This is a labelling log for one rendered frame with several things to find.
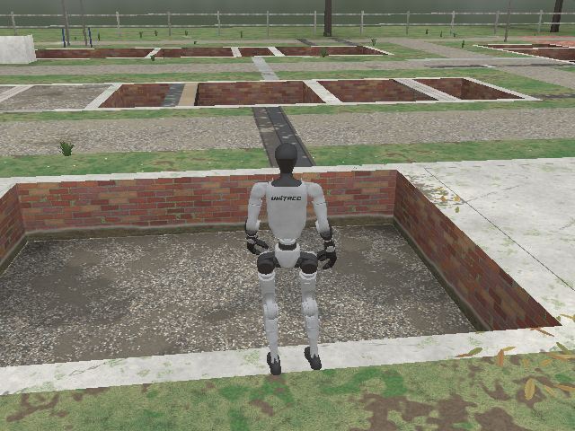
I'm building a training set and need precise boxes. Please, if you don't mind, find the left robot hand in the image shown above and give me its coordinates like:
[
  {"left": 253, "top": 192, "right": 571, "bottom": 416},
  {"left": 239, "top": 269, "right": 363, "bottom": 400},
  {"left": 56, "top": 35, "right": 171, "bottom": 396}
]
[{"left": 247, "top": 239, "right": 269, "bottom": 255}]

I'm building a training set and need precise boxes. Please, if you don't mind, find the left robot foot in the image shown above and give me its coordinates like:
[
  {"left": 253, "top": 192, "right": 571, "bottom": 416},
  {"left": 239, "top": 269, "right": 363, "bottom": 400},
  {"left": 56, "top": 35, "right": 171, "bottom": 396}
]
[{"left": 267, "top": 352, "right": 281, "bottom": 375}]

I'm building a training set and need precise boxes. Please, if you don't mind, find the right robot forearm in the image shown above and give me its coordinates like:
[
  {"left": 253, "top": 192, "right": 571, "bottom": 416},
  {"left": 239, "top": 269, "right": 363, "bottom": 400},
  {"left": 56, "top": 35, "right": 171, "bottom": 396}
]
[{"left": 320, "top": 218, "right": 335, "bottom": 252}]

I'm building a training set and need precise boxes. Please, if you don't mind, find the right robot upper arm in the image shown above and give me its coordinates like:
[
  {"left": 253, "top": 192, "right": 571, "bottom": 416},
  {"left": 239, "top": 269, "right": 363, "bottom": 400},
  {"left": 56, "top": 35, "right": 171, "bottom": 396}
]
[{"left": 305, "top": 182, "right": 330, "bottom": 233}]

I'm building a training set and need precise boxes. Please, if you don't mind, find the left robot shin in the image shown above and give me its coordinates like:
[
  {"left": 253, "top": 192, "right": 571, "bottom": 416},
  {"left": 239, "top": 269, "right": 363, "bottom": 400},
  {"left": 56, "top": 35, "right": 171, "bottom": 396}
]
[{"left": 262, "top": 304, "right": 279, "bottom": 364}]

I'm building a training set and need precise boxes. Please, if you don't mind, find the left robot upper arm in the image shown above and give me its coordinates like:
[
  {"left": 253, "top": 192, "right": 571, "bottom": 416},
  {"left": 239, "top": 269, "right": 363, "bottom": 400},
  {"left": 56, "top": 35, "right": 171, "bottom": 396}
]
[{"left": 246, "top": 182, "right": 268, "bottom": 231}]

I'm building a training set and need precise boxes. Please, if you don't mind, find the left robot forearm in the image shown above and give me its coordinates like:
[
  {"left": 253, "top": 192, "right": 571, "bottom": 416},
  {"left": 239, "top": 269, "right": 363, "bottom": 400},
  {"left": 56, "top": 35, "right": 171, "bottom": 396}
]
[{"left": 244, "top": 218, "right": 258, "bottom": 244}]

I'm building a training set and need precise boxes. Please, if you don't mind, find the right robot hand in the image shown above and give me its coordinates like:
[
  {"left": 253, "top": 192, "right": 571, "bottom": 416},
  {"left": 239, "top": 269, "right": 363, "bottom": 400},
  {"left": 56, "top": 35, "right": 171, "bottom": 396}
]
[{"left": 317, "top": 248, "right": 337, "bottom": 269}]

